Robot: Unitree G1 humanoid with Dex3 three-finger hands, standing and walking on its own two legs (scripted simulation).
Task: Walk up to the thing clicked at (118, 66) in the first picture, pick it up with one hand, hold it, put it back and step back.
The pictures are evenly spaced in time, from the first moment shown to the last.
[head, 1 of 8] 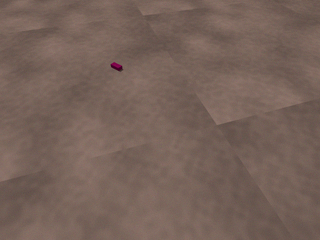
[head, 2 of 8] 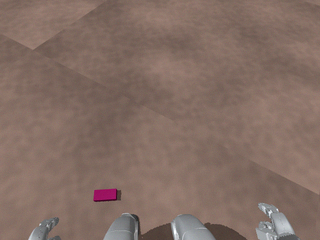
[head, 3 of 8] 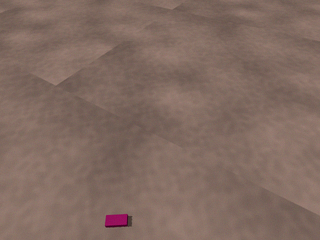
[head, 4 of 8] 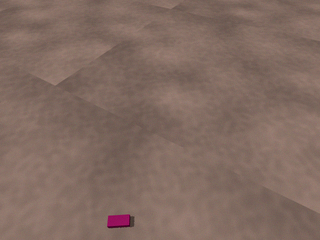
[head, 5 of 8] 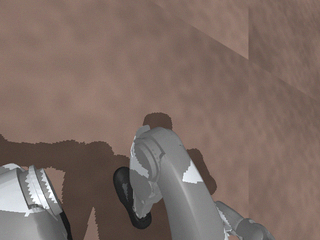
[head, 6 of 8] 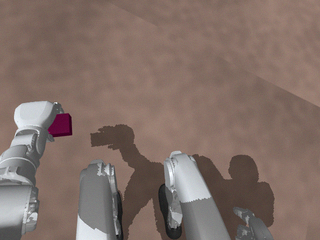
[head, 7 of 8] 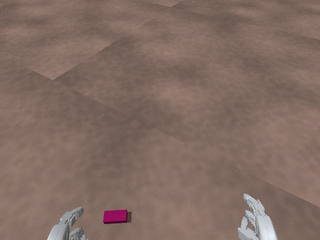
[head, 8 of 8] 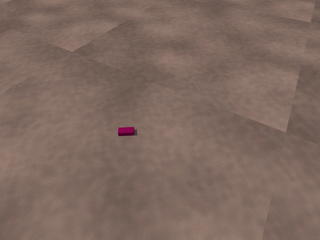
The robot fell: no
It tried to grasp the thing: yes
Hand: left
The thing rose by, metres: 0.68
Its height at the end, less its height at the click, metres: +0.00
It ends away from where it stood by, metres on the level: 0.01
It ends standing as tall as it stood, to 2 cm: yes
